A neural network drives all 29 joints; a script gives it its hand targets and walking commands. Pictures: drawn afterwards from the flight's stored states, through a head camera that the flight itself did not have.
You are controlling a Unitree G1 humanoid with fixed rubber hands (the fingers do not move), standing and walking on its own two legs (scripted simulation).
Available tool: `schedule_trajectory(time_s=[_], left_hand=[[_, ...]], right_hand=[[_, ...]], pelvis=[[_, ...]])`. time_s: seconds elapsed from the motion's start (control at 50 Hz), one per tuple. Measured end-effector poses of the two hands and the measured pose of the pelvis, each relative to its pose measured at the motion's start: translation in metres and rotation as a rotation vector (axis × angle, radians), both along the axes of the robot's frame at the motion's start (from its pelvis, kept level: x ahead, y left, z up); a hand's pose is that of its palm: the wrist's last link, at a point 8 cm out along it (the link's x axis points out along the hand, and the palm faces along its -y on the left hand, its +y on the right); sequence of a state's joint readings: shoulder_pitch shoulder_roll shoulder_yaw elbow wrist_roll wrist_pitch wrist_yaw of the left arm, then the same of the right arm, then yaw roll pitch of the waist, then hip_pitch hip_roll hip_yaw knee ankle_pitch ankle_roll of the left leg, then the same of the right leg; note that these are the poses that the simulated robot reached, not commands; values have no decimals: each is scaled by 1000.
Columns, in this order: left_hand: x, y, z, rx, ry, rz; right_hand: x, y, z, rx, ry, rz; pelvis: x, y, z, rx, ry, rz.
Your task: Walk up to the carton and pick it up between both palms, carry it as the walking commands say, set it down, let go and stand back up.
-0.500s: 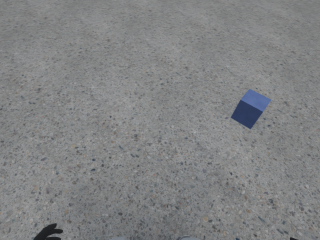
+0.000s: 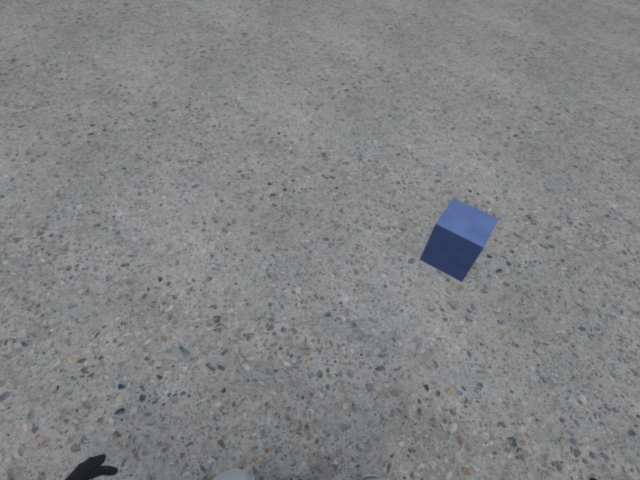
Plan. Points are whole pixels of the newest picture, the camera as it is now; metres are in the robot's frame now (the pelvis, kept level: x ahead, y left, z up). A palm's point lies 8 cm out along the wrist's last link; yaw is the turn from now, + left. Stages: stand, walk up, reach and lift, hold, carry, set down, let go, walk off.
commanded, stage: walk up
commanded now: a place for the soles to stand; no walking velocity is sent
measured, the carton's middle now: (457, 240) +1.03 -0.54 -0.64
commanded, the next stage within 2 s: none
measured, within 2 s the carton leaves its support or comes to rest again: neither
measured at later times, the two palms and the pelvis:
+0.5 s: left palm (184, 387) +0.26 +0.20 -0.10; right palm out of the picture +0.19 -0.47 -0.07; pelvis +0.14 -0.10 +0.00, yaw -5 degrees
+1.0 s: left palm (270, 322) +0.37 +0.09 -0.10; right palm out of the picture +0.24 -0.57 -0.07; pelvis +0.24 -0.21 -0.01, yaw -8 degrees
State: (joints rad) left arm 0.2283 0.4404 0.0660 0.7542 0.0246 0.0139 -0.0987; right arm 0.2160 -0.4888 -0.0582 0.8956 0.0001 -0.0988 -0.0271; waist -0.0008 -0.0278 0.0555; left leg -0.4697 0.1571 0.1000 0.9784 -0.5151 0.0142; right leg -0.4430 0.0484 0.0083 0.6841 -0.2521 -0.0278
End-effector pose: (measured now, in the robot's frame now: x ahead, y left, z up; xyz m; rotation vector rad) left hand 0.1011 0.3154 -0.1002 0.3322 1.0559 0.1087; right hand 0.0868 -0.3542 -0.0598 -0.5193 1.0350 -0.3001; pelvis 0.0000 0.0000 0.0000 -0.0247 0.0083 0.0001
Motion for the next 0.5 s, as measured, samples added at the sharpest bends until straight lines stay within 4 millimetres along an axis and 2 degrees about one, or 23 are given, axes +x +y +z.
schedule_trajectory(time_s=[0.06, 0.12, 0.2, 0.3, 0.34, 0.38, 0.5], left_hand=[[20, -3, -4, -4, 1, -5], [47, -13, -3, -13, -16, -8], [82, -34, 1, -31, -27, -35], [122, -68, 3, -18, -27, -62], [137, -82, -3, 3, -43, -73], [145, -96, -4, 10, -35, -75], [161, -112, 4, 30, 6, -73]], right_hand=[[15, -3, 3, -13, -27, -1], [9, -12, 4, -26, 4, -26], [4, -32, 8, -34, 66, -59], [17, -68, -3, -19, 109, -85], [27, -86, -14, -14, 112, -98], [42, -97, -18, -9, 103, -112], [98, -112, -8, 5, 28, -93]], pelvis=[[17, -2, -2, 0, 6, -10], [37, -9, -1, 11, -8, -14], [61, -27, 4, 14, -19, -26], [94, -60, -1, 26, 0, -48], [106, -77, -11, 38, -6, -59], [115, -88, -11, 32, -10, -70], [141, -105, -1, 9, 11, -87]])
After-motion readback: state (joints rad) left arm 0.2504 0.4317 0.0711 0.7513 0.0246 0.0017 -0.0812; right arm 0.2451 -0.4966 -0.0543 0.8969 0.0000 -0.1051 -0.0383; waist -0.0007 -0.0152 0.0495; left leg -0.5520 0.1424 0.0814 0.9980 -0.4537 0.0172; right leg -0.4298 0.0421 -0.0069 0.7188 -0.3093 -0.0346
